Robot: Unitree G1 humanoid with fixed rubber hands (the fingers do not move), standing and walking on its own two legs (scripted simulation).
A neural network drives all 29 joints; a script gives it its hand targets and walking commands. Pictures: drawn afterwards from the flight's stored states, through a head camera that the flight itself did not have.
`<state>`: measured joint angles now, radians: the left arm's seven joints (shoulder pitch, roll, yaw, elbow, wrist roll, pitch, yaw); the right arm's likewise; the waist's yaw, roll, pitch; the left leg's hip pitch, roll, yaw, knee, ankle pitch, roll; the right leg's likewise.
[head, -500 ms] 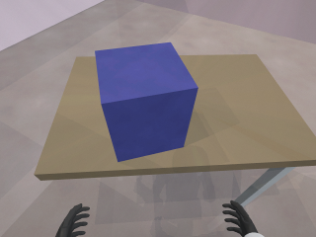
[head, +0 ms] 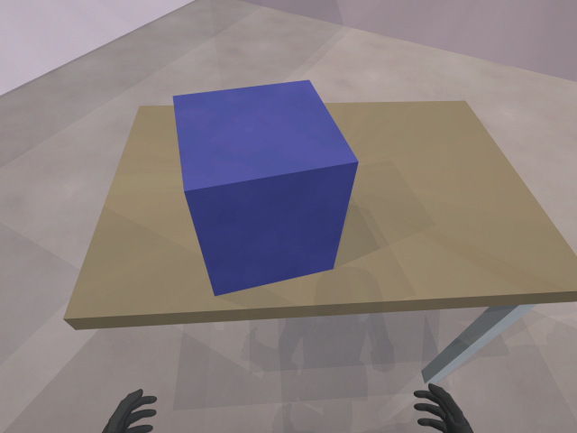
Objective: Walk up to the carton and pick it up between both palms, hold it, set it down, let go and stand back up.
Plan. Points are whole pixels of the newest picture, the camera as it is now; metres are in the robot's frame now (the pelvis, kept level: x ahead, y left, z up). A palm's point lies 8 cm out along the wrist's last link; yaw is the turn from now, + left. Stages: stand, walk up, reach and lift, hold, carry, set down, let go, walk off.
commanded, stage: stand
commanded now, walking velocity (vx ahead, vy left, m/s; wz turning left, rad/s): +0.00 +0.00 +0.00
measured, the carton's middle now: (260, 190) +0.46 +0.04 +0.07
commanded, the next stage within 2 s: walk up in 1.74 s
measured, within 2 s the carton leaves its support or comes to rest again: neither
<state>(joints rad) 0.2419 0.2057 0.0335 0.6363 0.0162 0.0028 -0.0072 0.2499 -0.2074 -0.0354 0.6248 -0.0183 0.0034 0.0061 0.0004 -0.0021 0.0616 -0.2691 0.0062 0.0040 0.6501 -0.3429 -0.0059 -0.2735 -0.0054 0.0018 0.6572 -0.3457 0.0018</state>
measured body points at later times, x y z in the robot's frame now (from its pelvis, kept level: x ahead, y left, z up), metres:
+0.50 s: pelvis -0.01 +0.00 +0.00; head +0.00 +0.00 +0.45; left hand +0.11 +0.24 -0.11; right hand +0.11 -0.25 -0.11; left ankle +0.00 +0.12 -0.72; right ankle +0.01 -0.12 -0.72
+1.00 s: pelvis -0.01 +0.00 +0.01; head -0.01 +0.00 +0.46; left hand +0.09 +0.25 -0.11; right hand +0.09 -0.25 -0.11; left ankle +0.00 +0.12 -0.72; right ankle +0.01 -0.12 -0.72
